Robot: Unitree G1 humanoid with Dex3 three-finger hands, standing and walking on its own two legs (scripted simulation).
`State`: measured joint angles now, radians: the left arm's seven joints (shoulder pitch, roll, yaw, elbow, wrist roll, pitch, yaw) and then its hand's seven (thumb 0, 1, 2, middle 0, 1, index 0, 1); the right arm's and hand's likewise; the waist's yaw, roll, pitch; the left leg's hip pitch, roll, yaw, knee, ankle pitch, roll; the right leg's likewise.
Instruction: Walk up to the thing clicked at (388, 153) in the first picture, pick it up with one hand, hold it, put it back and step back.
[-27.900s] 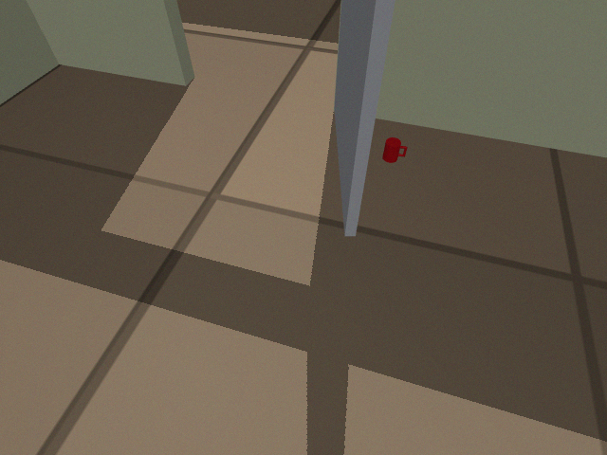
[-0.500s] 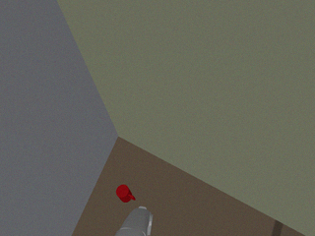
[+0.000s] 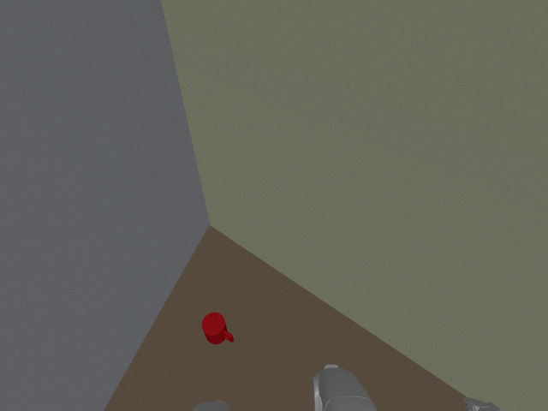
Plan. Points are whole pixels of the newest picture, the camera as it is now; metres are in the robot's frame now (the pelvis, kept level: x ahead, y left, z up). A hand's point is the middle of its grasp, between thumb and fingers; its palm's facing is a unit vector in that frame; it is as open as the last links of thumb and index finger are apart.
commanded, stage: walk up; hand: left
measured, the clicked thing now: (219, 331) +0.44 +0.17 -0.70
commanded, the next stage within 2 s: none
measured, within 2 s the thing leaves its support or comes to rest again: neither
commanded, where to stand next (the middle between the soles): +0.05 -0.02 m, yaw -4 degrees
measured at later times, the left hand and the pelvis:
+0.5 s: hand out of the picture +0.04 +0.24 -0.11, palm faces -0.03 -0.88 -0.48, open 7.3 cm; pelvis -0.03 -0.04 +0.01, yaw -2 degrees
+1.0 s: hand out of the picture +0.06 +0.27 -0.15, palm faces -0.18 -0.93 -0.31, open 7.3 cm; pelvis -0.03 +0.00 +0.01, yaw -9 degrees
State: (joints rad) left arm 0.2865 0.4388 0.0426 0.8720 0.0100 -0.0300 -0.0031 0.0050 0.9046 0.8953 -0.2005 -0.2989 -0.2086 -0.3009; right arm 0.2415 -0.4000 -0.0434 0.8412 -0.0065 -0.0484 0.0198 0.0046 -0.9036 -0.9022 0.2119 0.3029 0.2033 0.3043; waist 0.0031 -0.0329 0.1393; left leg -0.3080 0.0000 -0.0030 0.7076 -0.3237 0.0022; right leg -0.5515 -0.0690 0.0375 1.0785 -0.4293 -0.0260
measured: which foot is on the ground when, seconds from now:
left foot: down 0.00-0.22, up 0.24-0.66, down 0.68-1.00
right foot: up 0.00-0.18, down 0.20-0.68, up 0.70-1.00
